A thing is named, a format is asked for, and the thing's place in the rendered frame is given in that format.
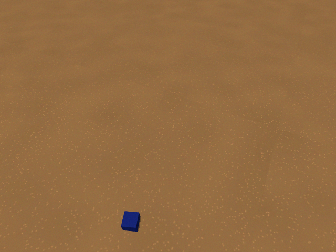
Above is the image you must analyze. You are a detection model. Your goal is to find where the small box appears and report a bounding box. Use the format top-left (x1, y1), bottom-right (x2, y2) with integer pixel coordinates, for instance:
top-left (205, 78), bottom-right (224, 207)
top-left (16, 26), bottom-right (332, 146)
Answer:
top-left (121, 211), bottom-right (140, 232)

